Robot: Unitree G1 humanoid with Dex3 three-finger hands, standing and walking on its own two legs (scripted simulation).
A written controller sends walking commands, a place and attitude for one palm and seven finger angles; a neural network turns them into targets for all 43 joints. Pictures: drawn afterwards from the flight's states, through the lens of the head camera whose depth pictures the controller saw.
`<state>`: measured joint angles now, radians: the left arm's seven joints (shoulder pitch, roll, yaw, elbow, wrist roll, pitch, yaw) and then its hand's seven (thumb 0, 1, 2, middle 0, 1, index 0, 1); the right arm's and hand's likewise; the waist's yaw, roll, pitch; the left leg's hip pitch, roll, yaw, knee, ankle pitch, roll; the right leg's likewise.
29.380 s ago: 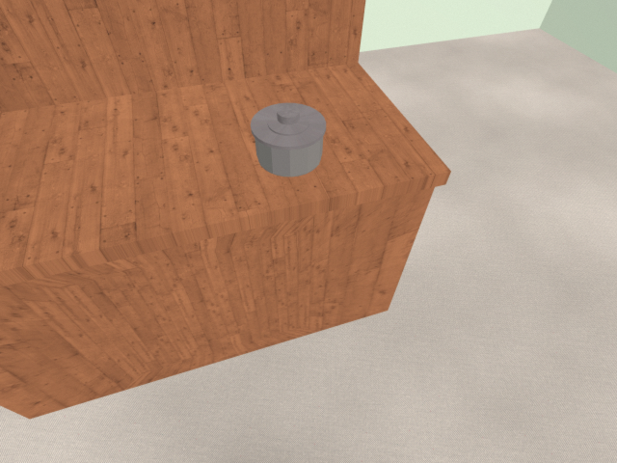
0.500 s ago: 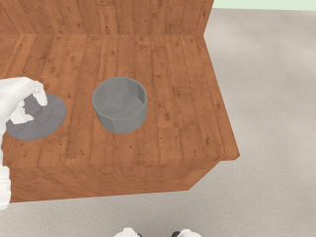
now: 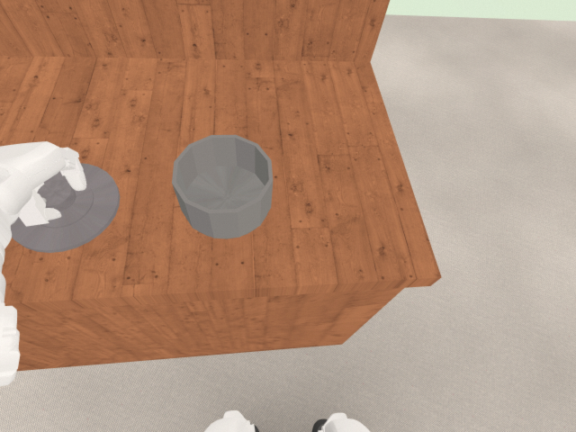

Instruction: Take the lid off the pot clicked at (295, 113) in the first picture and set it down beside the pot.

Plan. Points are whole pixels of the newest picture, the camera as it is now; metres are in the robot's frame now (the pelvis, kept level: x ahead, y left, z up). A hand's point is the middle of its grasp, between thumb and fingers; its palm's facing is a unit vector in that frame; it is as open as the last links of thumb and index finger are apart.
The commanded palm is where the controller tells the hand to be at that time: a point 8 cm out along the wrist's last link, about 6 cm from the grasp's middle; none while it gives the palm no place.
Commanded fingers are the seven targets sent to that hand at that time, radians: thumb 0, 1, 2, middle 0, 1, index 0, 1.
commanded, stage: open the fingers wide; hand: left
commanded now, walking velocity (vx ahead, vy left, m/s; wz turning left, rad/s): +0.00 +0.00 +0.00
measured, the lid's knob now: (56, 195) +0.45 +0.34 +0.00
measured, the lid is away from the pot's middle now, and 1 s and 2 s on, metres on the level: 0.25 0.25 0.25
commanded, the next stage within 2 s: raise the empty hand in 0.60 s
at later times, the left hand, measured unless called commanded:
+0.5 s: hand (44, 201) +0.43 +0.33 +0.02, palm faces -0.43 -0.08 -0.90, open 10.7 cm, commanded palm +0.45 +0.32 +0.08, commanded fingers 0.00 -0.02 0.65 -0.35 -0.86 -0.35 -0.86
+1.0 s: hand (32, 185) +0.44 +0.34 +0.05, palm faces -0.39 -0.11 -0.91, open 11.0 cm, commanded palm +0.45 +0.32 +0.11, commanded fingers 0.00 -0.04 0.70 -0.37 -0.82 -0.37 -0.82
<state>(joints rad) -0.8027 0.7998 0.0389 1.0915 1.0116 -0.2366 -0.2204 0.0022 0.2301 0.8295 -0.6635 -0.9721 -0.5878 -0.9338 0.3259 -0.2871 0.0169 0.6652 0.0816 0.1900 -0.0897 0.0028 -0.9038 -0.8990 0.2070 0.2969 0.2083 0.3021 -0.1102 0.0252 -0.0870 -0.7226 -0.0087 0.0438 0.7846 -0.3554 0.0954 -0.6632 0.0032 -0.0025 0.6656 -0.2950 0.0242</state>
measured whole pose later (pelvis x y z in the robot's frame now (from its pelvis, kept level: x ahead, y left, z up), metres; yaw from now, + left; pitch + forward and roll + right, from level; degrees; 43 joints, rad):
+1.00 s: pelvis +0.01 +0.02 +0.01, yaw +0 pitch +14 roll -4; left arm -0.80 0.73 -0.02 1.06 0.99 -0.16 -0.17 0.00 -0.03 0.69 -0.38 -0.83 -0.38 -0.82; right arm 0.33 -0.28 0.01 0.69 0.08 0.18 -0.07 0.00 -0.90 -0.90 0.21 0.30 0.21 0.30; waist -0.10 0.03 -0.09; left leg -0.61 -0.03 0.05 0.70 -0.33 0.12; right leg -0.54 -0.02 0.01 0.57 -0.27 0.00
